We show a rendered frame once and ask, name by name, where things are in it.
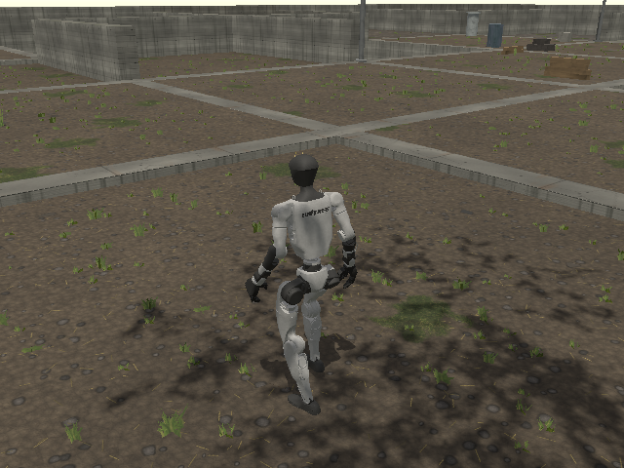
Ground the robot left forearm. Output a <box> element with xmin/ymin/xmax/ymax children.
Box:
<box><xmin>252</xmin><ymin>245</ymin><xmax>279</xmax><ymax>286</ymax></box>

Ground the right robot upper arm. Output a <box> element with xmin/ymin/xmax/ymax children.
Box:
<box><xmin>323</xmin><ymin>192</ymin><xmax>355</xmax><ymax>242</ymax></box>

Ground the right robot hand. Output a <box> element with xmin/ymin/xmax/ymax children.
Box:
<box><xmin>337</xmin><ymin>264</ymin><xmax>358</xmax><ymax>289</ymax></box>

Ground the left robot hand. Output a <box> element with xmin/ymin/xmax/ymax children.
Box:
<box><xmin>245</xmin><ymin>278</ymin><xmax>268</xmax><ymax>302</ymax></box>

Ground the left robot upper arm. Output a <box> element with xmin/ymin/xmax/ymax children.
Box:
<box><xmin>271</xmin><ymin>201</ymin><xmax>293</xmax><ymax>258</ymax></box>

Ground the right robot shin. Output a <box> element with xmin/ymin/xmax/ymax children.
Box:
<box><xmin>302</xmin><ymin>300</ymin><xmax>322</xmax><ymax>362</ymax></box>

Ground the robot right forearm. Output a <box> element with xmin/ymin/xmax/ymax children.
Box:
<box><xmin>342</xmin><ymin>229</ymin><xmax>356</xmax><ymax>267</ymax></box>

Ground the robot head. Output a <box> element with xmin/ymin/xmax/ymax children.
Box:
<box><xmin>289</xmin><ymin>154</ymin><xmax>325</xmax><ymax>202</ymax></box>

